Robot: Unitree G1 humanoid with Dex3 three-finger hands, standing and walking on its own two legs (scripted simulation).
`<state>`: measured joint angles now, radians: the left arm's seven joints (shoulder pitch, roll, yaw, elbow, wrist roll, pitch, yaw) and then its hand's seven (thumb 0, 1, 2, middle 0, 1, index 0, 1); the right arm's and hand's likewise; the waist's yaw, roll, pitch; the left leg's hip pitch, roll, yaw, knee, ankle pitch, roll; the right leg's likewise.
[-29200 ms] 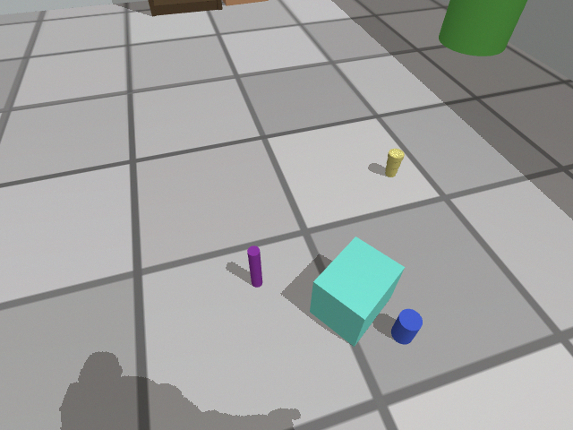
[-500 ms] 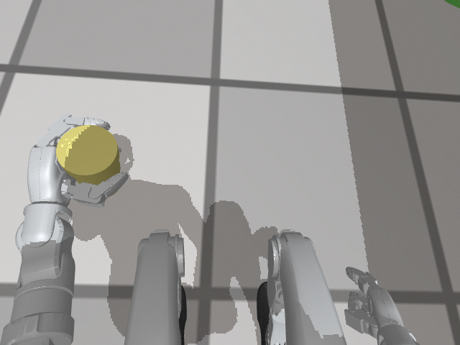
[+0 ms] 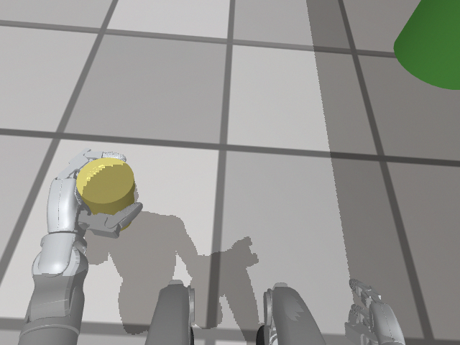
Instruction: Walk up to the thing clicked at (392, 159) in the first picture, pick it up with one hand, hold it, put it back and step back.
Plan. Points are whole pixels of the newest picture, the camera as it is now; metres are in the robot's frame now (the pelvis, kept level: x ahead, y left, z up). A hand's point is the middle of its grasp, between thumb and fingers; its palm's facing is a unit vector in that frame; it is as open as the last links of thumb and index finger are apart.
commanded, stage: lift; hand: left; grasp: from the side
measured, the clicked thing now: (112, 201) +0.35 +0.20 +0.01
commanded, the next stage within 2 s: hold in 1.04 s
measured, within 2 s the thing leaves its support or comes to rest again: neither
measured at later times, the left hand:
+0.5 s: hand (100, 170) +0.35 +0.19 +0.11, palm faces +0.08 -1.00 -0.02, open 9.8 cm
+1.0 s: hand (101, 149) +0.36 +0.18 +0.15, palm faces +0.06 -1.00 +0.00, open 9.8 cm
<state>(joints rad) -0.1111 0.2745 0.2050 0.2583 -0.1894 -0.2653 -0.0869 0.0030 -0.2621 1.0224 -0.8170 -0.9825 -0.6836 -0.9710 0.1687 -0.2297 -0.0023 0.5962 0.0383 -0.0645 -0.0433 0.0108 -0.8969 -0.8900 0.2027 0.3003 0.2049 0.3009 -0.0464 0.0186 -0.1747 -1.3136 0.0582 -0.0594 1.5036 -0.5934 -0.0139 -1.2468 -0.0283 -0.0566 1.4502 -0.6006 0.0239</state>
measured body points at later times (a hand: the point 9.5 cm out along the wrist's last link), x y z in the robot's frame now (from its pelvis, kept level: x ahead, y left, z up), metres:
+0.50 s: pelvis +0.02 +0.00 +0.08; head +0.10 +0.02 +0.52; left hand +0.34 +0.24 +0.12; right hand +0.16 -0.24 -0.02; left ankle +0.05 +0.12 -0.57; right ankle +0.05 -0.14 -0.57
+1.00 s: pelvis +0.03 +0.00 +0.11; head +0.09 +0.01 +0.56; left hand +0.35 +0.23 +0.15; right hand +0.17 -0.25 +0.01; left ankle +0.05 +0.12 -0.57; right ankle +0.05 -0.14 -0.57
